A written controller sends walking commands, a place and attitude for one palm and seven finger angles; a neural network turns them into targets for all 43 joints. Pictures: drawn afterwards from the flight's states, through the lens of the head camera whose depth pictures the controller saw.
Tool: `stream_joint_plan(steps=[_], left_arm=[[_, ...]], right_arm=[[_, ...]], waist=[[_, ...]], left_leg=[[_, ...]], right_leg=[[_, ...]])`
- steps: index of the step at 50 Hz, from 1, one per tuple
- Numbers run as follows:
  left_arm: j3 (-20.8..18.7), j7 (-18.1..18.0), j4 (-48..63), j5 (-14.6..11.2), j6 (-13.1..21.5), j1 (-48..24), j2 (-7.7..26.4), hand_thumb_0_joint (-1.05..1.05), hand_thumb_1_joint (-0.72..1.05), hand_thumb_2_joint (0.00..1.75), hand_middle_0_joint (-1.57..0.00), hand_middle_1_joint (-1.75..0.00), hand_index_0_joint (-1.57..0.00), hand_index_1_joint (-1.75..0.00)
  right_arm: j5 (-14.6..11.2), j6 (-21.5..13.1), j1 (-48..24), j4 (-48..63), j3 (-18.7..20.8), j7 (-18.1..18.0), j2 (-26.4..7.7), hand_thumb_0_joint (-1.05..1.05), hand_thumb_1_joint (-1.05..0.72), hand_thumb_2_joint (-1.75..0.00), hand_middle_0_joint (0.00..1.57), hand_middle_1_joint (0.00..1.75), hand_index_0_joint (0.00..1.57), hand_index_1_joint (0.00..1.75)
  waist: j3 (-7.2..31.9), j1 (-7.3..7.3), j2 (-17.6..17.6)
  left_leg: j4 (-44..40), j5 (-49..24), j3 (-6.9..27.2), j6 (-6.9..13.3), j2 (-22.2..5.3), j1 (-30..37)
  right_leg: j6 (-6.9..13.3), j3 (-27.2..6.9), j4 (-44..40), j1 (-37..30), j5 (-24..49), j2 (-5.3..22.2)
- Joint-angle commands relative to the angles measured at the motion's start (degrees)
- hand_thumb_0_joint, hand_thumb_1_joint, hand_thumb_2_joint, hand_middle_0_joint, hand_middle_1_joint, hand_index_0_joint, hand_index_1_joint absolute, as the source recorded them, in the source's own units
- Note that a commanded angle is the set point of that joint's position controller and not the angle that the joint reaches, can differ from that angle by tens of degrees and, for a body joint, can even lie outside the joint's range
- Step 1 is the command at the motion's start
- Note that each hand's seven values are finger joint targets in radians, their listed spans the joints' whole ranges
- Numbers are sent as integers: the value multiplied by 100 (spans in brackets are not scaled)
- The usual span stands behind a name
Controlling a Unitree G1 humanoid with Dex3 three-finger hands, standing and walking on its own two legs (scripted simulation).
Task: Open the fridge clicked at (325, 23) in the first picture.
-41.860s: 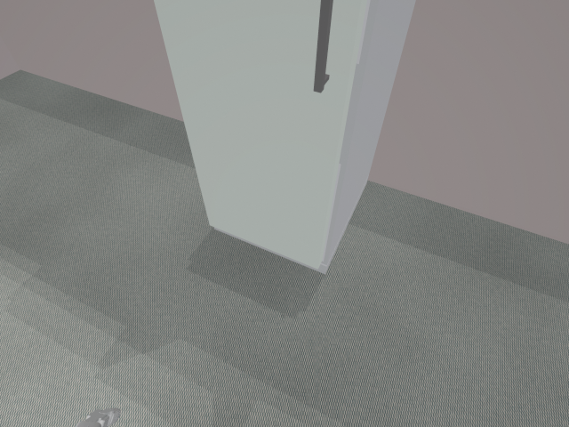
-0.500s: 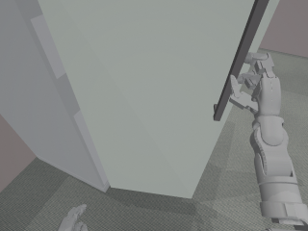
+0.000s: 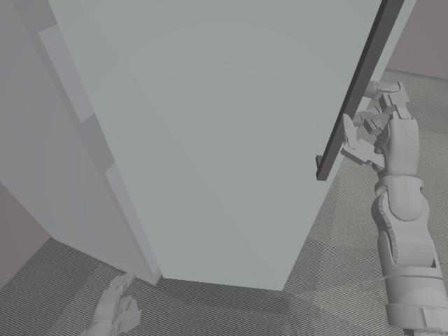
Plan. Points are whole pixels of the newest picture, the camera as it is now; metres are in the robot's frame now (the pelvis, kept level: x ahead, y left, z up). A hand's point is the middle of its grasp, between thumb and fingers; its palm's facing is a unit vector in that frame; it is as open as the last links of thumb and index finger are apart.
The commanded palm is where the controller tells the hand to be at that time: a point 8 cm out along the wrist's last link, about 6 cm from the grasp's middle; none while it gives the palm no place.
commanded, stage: stop walking and hold the door back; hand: right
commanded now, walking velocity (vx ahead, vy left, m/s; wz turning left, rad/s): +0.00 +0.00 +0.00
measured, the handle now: (352, 86) +0.42 -0.16 +0.27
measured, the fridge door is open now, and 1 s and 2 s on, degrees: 74 65 65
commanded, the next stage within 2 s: loosen the grip on the handle in 0.02 s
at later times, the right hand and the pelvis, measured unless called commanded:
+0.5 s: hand (349, 145) +0.36 -0.16 +0.20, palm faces +0.11 +0.98 -0.17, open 12.0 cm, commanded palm +0.33 -0.22 +0.21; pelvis -0.05 +0.03 -0.01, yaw -2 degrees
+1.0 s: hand (389, 135) +0.37 -0.21 +0.22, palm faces +0.20 +0.97 -0.17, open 14.6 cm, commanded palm +0.33 -0.26 +0.22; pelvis +0.01 +0.03 -0.01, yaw +1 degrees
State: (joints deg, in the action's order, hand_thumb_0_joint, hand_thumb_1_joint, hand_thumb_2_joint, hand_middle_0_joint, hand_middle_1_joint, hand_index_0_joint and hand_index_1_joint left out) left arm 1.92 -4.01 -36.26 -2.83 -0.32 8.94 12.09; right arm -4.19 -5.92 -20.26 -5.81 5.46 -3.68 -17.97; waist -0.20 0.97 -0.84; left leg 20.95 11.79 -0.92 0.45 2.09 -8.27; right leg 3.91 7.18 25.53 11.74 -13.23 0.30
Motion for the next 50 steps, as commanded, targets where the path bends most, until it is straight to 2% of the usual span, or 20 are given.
stream_joint_plan(steps=[1, 5, 6, 7, 8, 9, 10, 13, 16, 18, 20, 23, 25, 27, 31, 35, 39, 40, 45, 50], left_arm=[[-245, -90, 763, 29, 243, -420, 696, 0, 90, 90, -20, -30, -20, -30], [-249, -87, 823, 16, 253, -418, 696, 0, 90, 90, -20, -30, -20, -30], [-438, 103, 841, 171, 529, -333, 693, 0, 90, 90, -20, -30, -20, -30], [-899, 237, 198, 392, 709, -145, 1234, 0, 90, 90, -20, -30, -20, -30], [-759, 264, 288, 147, 834, 679, 1087, 0, 90, 90, -20, -30, -20, -30], [-678, 326, 455, 123, 992, 618, 980, 0, 90, 90, -20, -30, -20, -30], [-645, 312, 544, 173, 1030, 518, 1158, 0, 90, 90, -20, -30, -20, -30], [-482, 386, 658, 152, 1072, 340, 1034, 0, 90, 90, -20, -30, -20, -30], [-474, 374, 593, 30, 1034, 382, 1115, 0, 90, 90, -20, -30, -20, -30], [-458, 297, 544, 10, 1027, 380, 1167, 0, 90, 90, -20, -30, -20, -30], [-366, 219, 484, -38, 1051, 321, 1098, 0, 90, 90, -20, -30, -20, -30], [-337, 180, 421, -6, 1088, 340, 1058, 0, 90, 90, -20, -30, -20, -30], [-338, 187, 415, -1, 1123, 295, 970, 0, 90, 90, -20, -30, -20, -30], [-381, 239, 555, 35, 1078, 250, 1008, 0, 90, 90, -20, -30, -20, -30], [-366, 229, 648, -23, 1044, 131, 980, 0, 90, 90, -20, -30, -20, -30], [-384, 195, 694, -57, 1038, 139, 976, 0, 90, 90, -20, -30, -20, -30], [-378, 152, 714, -28, 1070, 204, 943, 0, 90, 90, -20, -30, -20, -30], [-407, 76, 548, 4, 1031, 319, 1102, 0, 90, 90, -20, -30, -20, -30], [-347, 53, 691, 23, 986, 328, 951, 0, 90, 90, -20, -30, -20, -30], [-357, 54, 792, -24, 920, 312, 990, 0, 90, 90, -20, -30, -20, -30]], right_arm=[[-1, -274, -1943, 841, 854, -246, -1122, 0, -90, -90, 45, 140, 45, 140], [-16, -297, -1805, 1070, 906, -240, -1154, 0, -90, -90, 45, 140, 45, 140], [890, -421, -7215, 1840, 2990, -90, -4490, 0, -90, -90, 45, 140, 45, 140], [563, 255, -6701, -725, 2506, 281, -3647, 0, -78, -84, 45, 140, 45, 140], [367, 393, -4785, -1219, 1081, 673, -1400, 0, -66, -78, 45, 140, 45, 140], [12, 317, -3620, -1242, 1268, 1058, -1028, 0, -54, -73, 45, 140, 45, 140], [-368, 138, -3329, -520, 1857, 1169, -1605, 0, -42, -67, 45, 140, 45, 140], [-445, -458, -3423, -622, 477, 1238, -291, 0, -5, -49, 45, 140, 45, 140], [-148, -826, -3675, -1037, 329, 1048, -616, 0, 31, -32, 45, 140, 45, 140], [-70, -936, -4205, -1046, 691, 913, -1182, 0, 55, -20, 42, 137, 42, 137], [-92, -987, -4424, -1378, 851, 837, -1465, 0, 55, -20, 40, 133, 40, 133], [-59, -1229, -5063, -1322, 1166, 672, -2042, 0, 55, -20, 36, 128, 36, 128], [-75, -1379, -5004, -1419, 1151, 647, -2014, 0, 55, -20, 33, 125, 33, 125], [-114, -1500, -4026, -1318, 1706, 680, -2446, 0, 55, -20, 30, 122, 30, 122], [-242, -1410, -3707, -1308, 1421, 860, -2148, 0, 55, -20, 25, 115, 25, 115], [-424, -1158, -3257, -889, 1209, 1033, -1774, 0, 55, -20, 25, 115, 25, 115], [-508, -980, -3090, -14, 1139, 1027, -1517, 0, 55, -20, 25, 115, 25, 115], [-453, -925, -3301, -73, 2237, 947, -2828, 0, 55, -20, 25, 115, 25, 115], [-624, -654, -2421, 421, 1997, 1279, -2159, 0, 55, -20, 25, 115, 25, 115], [-843, -336, -1734, 716, 1946, 1724, -1990, 0, 55, -20, 25, 115, 25, 115]], waist=[[1388, -111, 195], [1486, -104, 112], [-116, -242, 1256], [1843, 187, -1623], [2481, 35, -1220], [2773, -70, -1133], [3227, -270, -946], [1914, 85, 324], [1067, 242, 421], [1073, 227, 270], [888, 203, 245], [1253, 175, -86], [1417, 116, -81], [1757, -219, -27], [1304, -110, 108], [1284, -91, 226], [1664, -130, 57], [1843, -215, 127], [2309, -313, -168], [2054, -250, -166]], left_leg=[[-227, -1330, 829, -2, -872, 311], [-164, -1484, 776, 5, -863, 397], [-629, -2023, 632, -378, -479, -910], [906, -2297, 253, 459, -319, -370], [875, -1250, -362, 458, -85, -837], [675, -838, -305, 357, 82, -1306], [591, -752, -201, 290, 36, -1115], [421, -561, -193, 163, 44, -1242], [419, 409, -79, 103, -65, -1630], [362, 707, 47, 119, -123, -1552], [278, 1179, 145, 113, -138, -1534], [229, 1544, 370, 93, -182, -1342], [194, 1769, 541, 86, -215, -1154], [201, 1809, 717, 130, -297, -591], [38, 2195, 981, 71, -376, -772], [75, 1561, 966, 51, -378, -775], [416, -36, 580, 51, -238, -645], [482, -425, 580, 35, -219, -454], [895, -2467, 333, 2, -207, 6], [957, -2725, 155, -12, -131, -398]], right_leg=[[-38, -1096, -340, -497, 1162, 919], [-51, -1076, -314, -528, 1368, 938], [-75, -357, -56, 37, 1173, 635], [-461, -695, -172, -95, 2951, 322], [-1131, -665, -6, -1304, 3868, 318], [-1102, -831, 117, -2170, 4063, 361], [-997, -899, 110, -2458, 3694, 327], [-530, -877, -55, -1397, 1600, 355], [-329, -1003, -286, -543, -479, 344], [-274, -971, -305, -256, -1065, 256], [-249, -884, -227, 127, -1445, 153], [-234, -761, 22, 373, -1362, 46], [-230, -647, 220, 539, -1194, 7], [-238, -598, 289, 807, -893, -5], [-223, -536, 442, 1097, -911, -18], [-189, -584, 472, 918, -565, 26], [-145, -591, 456, 349, 300, 21], [-132, -605, 480, 357, 510, 39], [-167, -567, 537, -100, 1830, -4], [-193, -608, 638, -354, 2369, 20]])
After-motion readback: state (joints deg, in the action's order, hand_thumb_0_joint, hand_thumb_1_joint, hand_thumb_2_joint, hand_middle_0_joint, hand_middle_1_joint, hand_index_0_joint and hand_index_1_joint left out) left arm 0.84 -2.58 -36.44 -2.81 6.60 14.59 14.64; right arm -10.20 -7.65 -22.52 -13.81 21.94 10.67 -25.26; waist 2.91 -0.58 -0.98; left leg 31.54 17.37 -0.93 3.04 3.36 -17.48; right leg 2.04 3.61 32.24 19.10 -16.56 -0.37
